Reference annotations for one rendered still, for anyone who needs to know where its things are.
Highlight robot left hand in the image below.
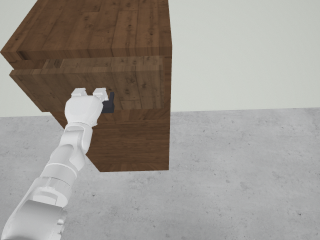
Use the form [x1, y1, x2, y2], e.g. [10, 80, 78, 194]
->
[64, 88, 109, 128]

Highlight cabinet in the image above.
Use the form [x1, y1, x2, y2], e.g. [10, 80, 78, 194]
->
[0, 0, 173, 172]

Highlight left robot forearm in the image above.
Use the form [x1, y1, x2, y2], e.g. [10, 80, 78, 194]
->
[1, 122, 93, 240]

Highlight handle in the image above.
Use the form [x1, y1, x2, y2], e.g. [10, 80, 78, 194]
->
[101, 92, 115, 114]

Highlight drawer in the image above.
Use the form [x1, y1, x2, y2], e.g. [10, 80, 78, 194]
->
[9, 55, 164, 112]

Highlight robot left upper arm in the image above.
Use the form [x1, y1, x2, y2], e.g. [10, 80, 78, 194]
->
[3, 200, 68, 240]

